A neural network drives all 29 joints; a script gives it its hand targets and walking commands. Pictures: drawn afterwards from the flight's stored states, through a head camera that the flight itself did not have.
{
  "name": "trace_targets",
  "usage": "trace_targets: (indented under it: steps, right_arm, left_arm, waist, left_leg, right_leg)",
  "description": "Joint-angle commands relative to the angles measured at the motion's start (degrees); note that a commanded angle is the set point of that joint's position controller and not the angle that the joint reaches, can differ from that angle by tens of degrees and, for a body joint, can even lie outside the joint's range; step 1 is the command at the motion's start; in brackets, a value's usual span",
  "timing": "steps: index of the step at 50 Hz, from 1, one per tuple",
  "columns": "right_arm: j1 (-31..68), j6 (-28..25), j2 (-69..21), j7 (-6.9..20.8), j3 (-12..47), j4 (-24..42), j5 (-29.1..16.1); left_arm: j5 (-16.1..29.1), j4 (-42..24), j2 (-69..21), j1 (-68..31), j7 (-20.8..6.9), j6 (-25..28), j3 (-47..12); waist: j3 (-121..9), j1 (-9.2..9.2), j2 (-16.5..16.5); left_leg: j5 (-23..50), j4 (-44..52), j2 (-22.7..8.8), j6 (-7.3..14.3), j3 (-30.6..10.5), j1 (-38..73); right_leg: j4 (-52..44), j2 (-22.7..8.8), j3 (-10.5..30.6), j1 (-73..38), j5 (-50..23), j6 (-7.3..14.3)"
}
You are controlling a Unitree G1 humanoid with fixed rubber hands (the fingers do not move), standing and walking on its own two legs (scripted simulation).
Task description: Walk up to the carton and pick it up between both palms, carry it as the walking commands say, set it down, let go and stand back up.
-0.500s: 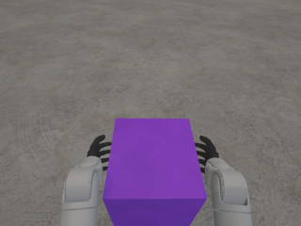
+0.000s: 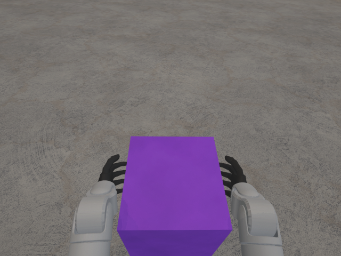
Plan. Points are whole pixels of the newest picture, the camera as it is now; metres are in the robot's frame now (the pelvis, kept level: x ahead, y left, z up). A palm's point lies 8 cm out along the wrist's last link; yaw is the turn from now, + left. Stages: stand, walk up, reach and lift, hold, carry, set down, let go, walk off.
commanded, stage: carry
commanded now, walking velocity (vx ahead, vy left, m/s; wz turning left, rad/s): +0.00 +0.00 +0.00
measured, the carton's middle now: (171, 200) +0.29 +0.00 -0.01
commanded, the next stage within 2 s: hold in 0.18 s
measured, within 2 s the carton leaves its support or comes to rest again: neither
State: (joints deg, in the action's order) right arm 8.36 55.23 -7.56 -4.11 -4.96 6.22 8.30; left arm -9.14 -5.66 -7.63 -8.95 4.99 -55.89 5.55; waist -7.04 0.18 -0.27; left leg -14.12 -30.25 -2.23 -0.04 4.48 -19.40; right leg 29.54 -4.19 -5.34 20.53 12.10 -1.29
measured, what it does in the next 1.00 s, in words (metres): stands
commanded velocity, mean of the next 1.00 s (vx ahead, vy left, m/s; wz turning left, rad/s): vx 0.00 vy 0.00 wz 0.00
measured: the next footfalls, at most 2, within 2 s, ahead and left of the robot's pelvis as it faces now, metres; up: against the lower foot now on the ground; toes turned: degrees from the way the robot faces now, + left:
none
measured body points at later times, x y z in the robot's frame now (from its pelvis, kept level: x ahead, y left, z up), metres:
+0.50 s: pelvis +0.00 -0.01 +0.01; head -0.04 +0.00 +0.46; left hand +0.29 +0.14 +0.04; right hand +0.29 -0.15 +0.05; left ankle +0.01 +0.12 -0.73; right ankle +0.03 -0.14 -0.73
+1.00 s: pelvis -0.02 -0.01 +0.00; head -0.01 +0.00 +0.45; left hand +0.31 +0.15 +0.00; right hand +0.31 -0.15 +0.01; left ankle +0.02 +0.12 -0.73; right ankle +0.03 -0.14 -0.73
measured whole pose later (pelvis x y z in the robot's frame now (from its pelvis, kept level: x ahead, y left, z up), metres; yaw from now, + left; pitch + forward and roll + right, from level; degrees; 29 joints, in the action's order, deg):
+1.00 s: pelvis -0.02 -0.01 +0.00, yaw +2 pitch -3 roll +0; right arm 23.9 31.6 -11.6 0.7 -21.6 -26.4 21.2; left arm -22.7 27.9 -10.7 -24.4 -0.6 -31.0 21.8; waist 3.9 -1.4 -0.2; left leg -12.5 -29.4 0.8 -0.2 -3.6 -14.3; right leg 27.4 0.3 2.1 14.2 10.7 -0.9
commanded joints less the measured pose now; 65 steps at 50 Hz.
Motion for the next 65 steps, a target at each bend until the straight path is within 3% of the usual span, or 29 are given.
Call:
trace_targets:
  steps: [1, 9, 10, 11, 12, 14, 16, 19, 23, 27, 28, 37, 49, 65]
  right_arm:
    - [23.71, -1.1, -46.49, 11.62, 33.35, 3.65, -16.75]
    - [23.82, 0.07, -46.8, 11.43, 34.7, 5.87, -18.19]
    - [13.42, -3.73, -39.5, 11.84, 14.6, -14.23, -2.11]
    - [18.68, -8.67, -39.39, 11.49, 15.11, -16.07, -1.33]
    - [22.64, -12.23, -44.36, 12.28, 19.79, -12.16, -4.45]
    - [25.65, -14.24, -53.52, 14.35, 28.9, -5.63, -10.7]
    - [26.8, -15.22, -52.39, 14.75, 31.55, -1.96, -13.25]
    - [24.06, -14.35, -48.04, 14.59, 28.83, -7.05, -10.45]
    - [27.75, -13.66, -49.67, 15.11, 25.43, -11.97, -8.33]
    - [31.57, -13.42, -52.27, 15.72, 23.43, -15.67, -7.27]
    - [30.93, -13.48, -58.42, 15.59, 23.69, -19.14, -7.71]
    - [37.84, -16.93, -57.91, 16.77, 13.77, -30.28, -2.43]
    - [41.74, -26.31, -57.09, 16.04, 8.78, -36.11, 2.68]
    - [40.22, -38.38, -55.64, 15.66, 9.33, -37.53, 5.48]
  left_arm:
    - [17.38, -4.71, -47.64, -24.58, -12.43, 1.63, -33.78]
    - [18.72, -6.93, -48.0, -24.69, -12.36, 0.49, -34.99]
    - [5.11, 13.18, -38.92, -15.77, -13.16, 4.66, -17.55]
    - [4.17, 18.47, -36.64, -17.25, -13.31, 9.72, -17.64]
    - [7.28, 11.33, -41.39, -22.47, -13.93, 13.7, -23.03]
    - [12.71, 2.47, -51.84, -27.76, -14.83, 15.92, -33.09]
    - [13.44, -0.27, -51.82, -28.34, -14.49, 16.74, -35.95]
    - [10.5, 5.73, -49.38, -25.72, -14.72, 16.18, -32.4]
    - [8.98, 11.13, -49.5, -29.08, -16.53, 15.8, -28.07]
    - [8.24, 15.17, -50.76, -32.42, -17.79, 15.65, -25.3]
    - [7.67, 17.35, -54.18, -34.38, -18.53, 16.11, -25.67]
    - [2.54, 29.02, -54.62, -41.21, -20.61, 18.94, -15.75]
    - [-1.58, 36.11, -53.57, -45.29, -19.75, 28.1, -10.86]
    - [-3.87, 39.64, -52.78, -42.42, -17.67, 39.79, -13.05]
  waist:
    - [-11.61, 0.02, 0.5]
    - [-11.77, 0.01, 0.27]
    - [11.17, -1.68, -0.57]
    - [9.79, -1.64, -0.95]
    - [3.18, -2.72, -0.92]
    - [-11.32, -1.81, 1.23]
    - [-15.94, -1.03, 2.67]
    - [-6.52, -1.75, 1.52]
    - [0.16, -1.94, 0.76]
    - [0.7, -1.4, -0.24]
    - [-1.82, -2.48, -1.82]
    - [1.51, -1.98, 0.09]
    - [-7.07, -1.63, 0.53]
    - [-20.83, -1.97, 0.85]
  left_leg:
    - [7.97, 5.09, -5.54, 0.68, -3.81, 3.68]
    - [8.23, 4.77, -5.53, 0.67, -3.49, 4.01]
    - [0.91, 10.65, 5.21, 0.39, -8.65, 9.17]
    - [-0.32, 11.17, 5.44, 1.14, -8.69, 7.78]
    - [4.64, 9.82, 5.71, 1.15, -9.68, 11.76]
    - [21.09, 7.04, 6.19, 0.16, -10.23, 19.85]
    - [24.97, 7.32, 5.69, -0.27, -10.0, 21.17]
    - [15.0, 9.83, 5.98, 0.27, -10.05, 17.53]
    - [3.76, 11.17, 6.57, 1.07, -9.34, 13.14]
    - [1.94, 11.42, 6.66, 1.25, -8.51, 12.4]
    - [3.26, 12.49, 6.67, 2.02, -9.51, 14.25]
    - [-1.11, 11.26, 7.19, 2.06, -8.56, 11.25]
    - [2.58, 5.86, 7.54, 2.11, -8.82, 5.28]
    - [11.81, -4.28, 8.94, 1.47, -9.26, -6.12]
  right_leg:
    - [-3.95, -4.36, 3.35, -5.96, -5.04, 1.0]
    - [-4.06, -4.48, 3.45, -6.27, -5.44, 1.0]
    - [-8.37, 8.62, 6.33, -14.83, -3.32, 4.16]
    - [-8.49, 8.76, 8.02, -17.26, -4.07, 3.84]
    - [-7.41, 8.86, 9.02, -19.04, -8.46, 3.44]
    - [-5.63, 9.25, 9.95, -22.55, -20.78, 2.29]
    - [-6.19, 9.71, 10.25, -25.08, -22.65, 2.27]
    - [-9.29, 8.99, 10.44, -23.05, -16.36, 2.66]
    - [-10.47, 8.22, 10.1, -21.37, -7.45, 2.54]
    - [-10.84, 8.21, 9.66, -21.9, -5.15, 2.18]
    - [-11.65, 8.61, 8.9, -21.46, -5.44, 1.87]
    - [-10.99, 8.37, 8.51, -16.94, 1.31, 2.51]
    - [-5.17, 9.23, 8.61, -12.36, -3.62, 2.27]
    - [6.2, 10.47, 8.03, 2.09, -11.09, 1.39]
